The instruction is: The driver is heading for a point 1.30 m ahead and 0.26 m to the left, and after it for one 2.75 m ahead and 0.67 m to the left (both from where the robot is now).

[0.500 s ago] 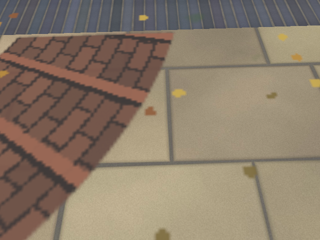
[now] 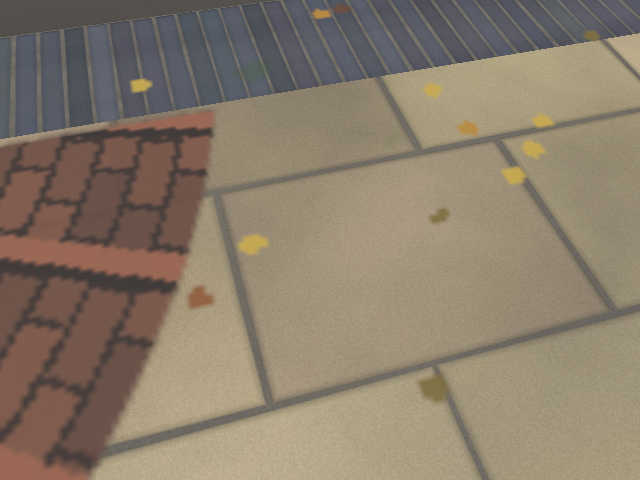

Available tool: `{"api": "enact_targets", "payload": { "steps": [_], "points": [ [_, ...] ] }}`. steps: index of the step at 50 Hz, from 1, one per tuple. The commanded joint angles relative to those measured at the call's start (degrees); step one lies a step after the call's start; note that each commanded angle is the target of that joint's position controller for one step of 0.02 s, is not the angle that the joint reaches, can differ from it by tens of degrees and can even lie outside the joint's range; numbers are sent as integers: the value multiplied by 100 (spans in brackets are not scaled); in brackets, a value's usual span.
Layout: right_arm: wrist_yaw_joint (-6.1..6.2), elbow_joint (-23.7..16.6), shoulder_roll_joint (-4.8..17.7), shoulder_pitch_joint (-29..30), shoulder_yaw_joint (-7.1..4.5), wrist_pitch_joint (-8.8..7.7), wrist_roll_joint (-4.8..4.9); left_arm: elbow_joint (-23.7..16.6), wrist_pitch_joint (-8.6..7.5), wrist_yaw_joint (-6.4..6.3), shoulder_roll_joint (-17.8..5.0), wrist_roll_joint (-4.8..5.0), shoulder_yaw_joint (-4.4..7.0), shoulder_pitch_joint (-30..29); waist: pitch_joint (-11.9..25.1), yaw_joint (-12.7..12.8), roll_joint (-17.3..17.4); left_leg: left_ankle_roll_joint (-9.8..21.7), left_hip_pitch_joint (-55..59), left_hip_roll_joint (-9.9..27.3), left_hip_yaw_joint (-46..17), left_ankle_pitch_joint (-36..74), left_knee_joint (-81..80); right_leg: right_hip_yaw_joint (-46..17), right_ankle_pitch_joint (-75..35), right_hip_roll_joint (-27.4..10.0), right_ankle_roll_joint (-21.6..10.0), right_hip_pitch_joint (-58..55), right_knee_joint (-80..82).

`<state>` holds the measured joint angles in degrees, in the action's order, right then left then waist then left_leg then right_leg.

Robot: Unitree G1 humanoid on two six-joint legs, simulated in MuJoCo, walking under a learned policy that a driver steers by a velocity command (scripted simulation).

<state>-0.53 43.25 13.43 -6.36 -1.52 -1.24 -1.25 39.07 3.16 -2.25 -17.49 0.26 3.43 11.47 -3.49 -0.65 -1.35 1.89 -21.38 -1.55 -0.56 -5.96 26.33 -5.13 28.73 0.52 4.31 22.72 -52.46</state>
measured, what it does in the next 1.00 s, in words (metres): walks ahead: right foot, then left foot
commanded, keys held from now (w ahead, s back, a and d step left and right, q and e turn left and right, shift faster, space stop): no key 0.06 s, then w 0.92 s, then w+q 0.02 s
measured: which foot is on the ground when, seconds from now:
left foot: down 0.00-0.14, up 0.16-0.38, down 0.40-0.88, up 0.90-1.00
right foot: up 0.00-0.08, down 0.10-0.40, up 0.42-0.84, down 0.86-1.00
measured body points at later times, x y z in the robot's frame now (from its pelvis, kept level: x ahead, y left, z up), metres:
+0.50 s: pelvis +0.12 +0.02 +0.00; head +0.12 +0.04 +0.45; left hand +0.19 +0.30 -0.12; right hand +0.22 -0.26 -0.10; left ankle +0.11 +0.11 -0.73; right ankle +0.04 -0.12 -0.67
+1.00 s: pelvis +0.38 -0.04 +0.00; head +0.41 -0.05 +0.45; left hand +0.52 +0.23 -0.10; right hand +0.43 -0.32 -0.13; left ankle +0.29 +0.11 -0.64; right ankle +0.44 -0.12 -0.73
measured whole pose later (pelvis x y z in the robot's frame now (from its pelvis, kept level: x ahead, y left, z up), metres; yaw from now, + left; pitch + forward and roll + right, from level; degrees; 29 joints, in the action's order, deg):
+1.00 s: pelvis +0.38 -0.04 +0.00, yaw +0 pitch +1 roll +0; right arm -0.6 49.6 17.6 -17.6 -2.2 -4.3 1.3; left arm 41.2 -4.5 1.7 -15.3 -0.1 2.6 11.1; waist -2.7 -1.0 1.8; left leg 2.0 -23.4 3.1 -2.0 -20.1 66.5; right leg 2.9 8.4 2.2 -3.5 19.5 -27.0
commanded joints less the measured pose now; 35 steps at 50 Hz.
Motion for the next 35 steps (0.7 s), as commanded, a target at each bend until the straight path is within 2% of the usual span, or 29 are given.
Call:
{"api": "enact_targets", "payload": {
  "steps": [1, 3, 4, 5, 6, 7, 8, 9, 10, 11, 12, 13, 15, 17, 18, 19, 20, 21, 22, 23, 24, 26, 28, 31, 33, 35],
  "points": [
    [41, -286, 924, 200, -227, -14, 51, -145, -68, 18, -289, -24, 57, 471, 1051, 87, 1086, 1056, 828, 1247, -1254, 523, -837, 227, -542, -95, -44, -663, 1143],
    [50, -251, 930, 256, -205, 26, 108, -25, -75, 56, -301, -32, 67, 583, 1019, 211, 996, 950, 637, 1221, -1223, -163, -772, 350, -1373, -50, -202, -1175, 2104],
    [47, -196, 834, 163, -164, 32, 123, 54, -74, 81, -254, -65, 51, 686, 1054, 263, 906, 754, 341, 1102, -1145, -1264, -876, 417, -1615, -12, -337, -1624, 2552],
    [29, -134, 728, 56, -118, 13, 110, 20, -78, 86, -307, -138, 43, 622, 951, 244, 777, 415, -109, 918, -1038, -2362, -915, 260, -1547, -158, -508, -1931, 2590],
    [10, -149, 749, 105, -112, 1, 71, -77, -86, 58, -555, -177, 75, 632, 753, 216, 442, 159, -515, 662, -797, -2845, -519, -254, -599, -621, -786, -1854, 2739],
    [26, -253, 672, 230, -122, -29, 108, 72, -105, 75, -939, -154, 193, 763, 429, 180, -578, -110, -491, 32, 24, -2604, 83, -771, 1209, -815, -1160, -993, 3215],
    [39, -286, 766, 472, -151, -92, 131, 34, -185, 89, -959, -131, 207, 769, 71, 373, -981, -270, -530, -179, 350, -1968, 976, -1531, 1873, -1207, -1421, -702, 4031],
    [26, -325, 798, 521, -193, -163, 193, 62, -279, 66, -1004, -131, 216, 650, -185, 364, -1311, -201, -717, -100, 229, -1656, 1599, -2074, 1685, -1579, -1582, -669, 4375],
    [18, -258, 886, 386, -248, -205, 231, 65, -372, 40, -890, -123, 187, 624, -266, 321, -1310, -109, -1064, 66, 85, -1903, 2014, -2158, 1157, -1679, -1640, -917, 4390],
    [-18, -236, 928, 279, -277, -259, 241, 109, -458, 39, -772, -60, 164, 676, -263, 311, -1207, -17, -1458, 215, -41, -1984, 2212, -2166, 674, -1733, -1655, -1338, 4270],
    [-69, -221, 813, 278, -254, -318, 263, 124, -506, 40, -679, 2, 140, 754, -181, 322, -1010, 73, -1660, 328, -84, -1980, 2083, -2012, 272, -1681, -1606, -1735, 4155],
    [-124, -230, 685, 384, -205, -373, 269, 151, -520, 51, -685, 61, 147, 784, -152, 363, -842, 116, -1569, 347, -13, -1879, 1668, -1767, -73, -1573, -1537, -1886, 4107],
    [-212, -205, 536, 474, -141, -436, 239, 167, -512, 80, -794, 87, 184, 767, 22, 361, -755, 93, -716, 212, 242, -1481, 932, -1257, -695, -1315, -1455, -1657, 4002],
    [-249, 12, 623, 14, -178, -425, 250, 158, -466, 125, -848, 93, 203, 668, 214, 90, -729, 40, 573, -15, 493, -605, 250, -943, -898, -1145, -1384, -1055, 3820],
    [-231, 173, 710, -338, -223, -391, 253, 159, -458, 142, -773, 82, 182, 668, 281, -65, -661, 24, 1188, -104, 522, -463, 101, -848, -930, -1050, -1304, -735, 3635],
    [-190, 312, 815, -772, -266, -360, 272, 146, -472, 155, -612, 62, 129, 628, 394, -266, -556, 68, 1832, 27, 352, -503, 37, -697, -936, -934, -1151, -368, 3272],
    [-124, 419, 1096, -1364, -334, -361, 258, 69, -508, 172, -257, 9, 23, 507, 583, -513, 99, 306, 2575, 769, -653, -875, -374, -208, -990, -524, -831, 217, 1984],
    [-116, 480, 1887, -1820, -511, -322, 206, -259, -634, 132, -7, 15, -47, 530, 836, -560, 1759, 1137, 3319, 2043, -2901, -1878, -1094, 510, -213, 76, -453, 1588, 183],
    [-133, 489, 1677, -1853, -459, -358, 166, -304, -739, 91, -434, 123, 66, 364, 626, -640, 1471, 1608, 3136, 2436, -3952, -2722, -1494, 52, 440, -41, -423, 2305, -984],
    [-113, 426, 1356, -1546, -351, -399, 167, -281, -797, 120, -630, 218, 132, 293, 173, -473, 1091, 1479, 2911, 2304, -3508, -2877, -1501, -96, -32, -347, -547, 2703, -1385],
    [-98, 355, 1180, -1318, -296, -423, 137, -198, -821, 148, -582, 204, 126, 267, 49, -366, 890, 1292, 2712, 2005, -2929, -2538, -1523, -6, -541, -519, -615, 2715, -1409],
    [-75, 290, 1004, -1043, -222, -413, 100, -163, -845, 195, -475, 72, 137, 153, -63, -201, 698, 1077, 2302, 1658, -2104, -1317, -1635, 63, -1240, -750, -618, 2511, -1027],
    [-45, 288, 1006, -1055, -215, -391, 115, -168, -829, 260, -306, 28, 99, 111, 10, -145, 705, 1053, 2065, 1447, -1523, -340, -1787, 251, -1648, -753, -501, 2227, -625],
    [18, 353, 1133, -1149, -239, -361, 158, -352, -827, 289, -86, 14, 1, -393, -24, -225, 531, 1019, 1808, 1250, -860, 595, -1869, 442, -2312, -652, -327, 1896, 568],
    [54, 419, 1222, -1299, -256, -342, 186, -465, -855, 338, 16, 47, -61, -784, -73, -343, 558, 959, 1611, 1174, -585, 704, -1904, 554, -2877, -521, -302, 1498, 1349],
    [64, 514, 1277, -1527, -271, -329, 226, -560, -867, 395, -18, 86, -73, -1095, -146, -442, 554, 952, 1582, 1265, -542, 608, -1942, 606, -3218, -410, -325, 1217, 1773]
  ]
}}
